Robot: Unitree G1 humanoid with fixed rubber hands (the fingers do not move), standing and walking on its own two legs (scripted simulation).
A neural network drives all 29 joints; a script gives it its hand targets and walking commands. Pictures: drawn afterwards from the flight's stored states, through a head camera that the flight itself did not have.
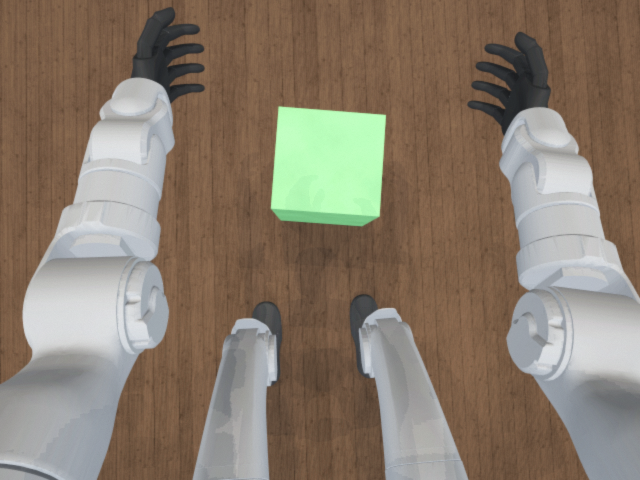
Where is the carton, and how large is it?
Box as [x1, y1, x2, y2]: [271, 107, 385, 225]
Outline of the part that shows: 279,107 271,199 271,208 281,220 350,225 363,225 379,216 385,115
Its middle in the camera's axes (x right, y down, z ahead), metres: +0.01 -0.14 +0.86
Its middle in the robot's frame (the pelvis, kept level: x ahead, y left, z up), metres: +0.52 -0.05 -0.53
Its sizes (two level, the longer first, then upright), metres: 0.210 0.200 0.250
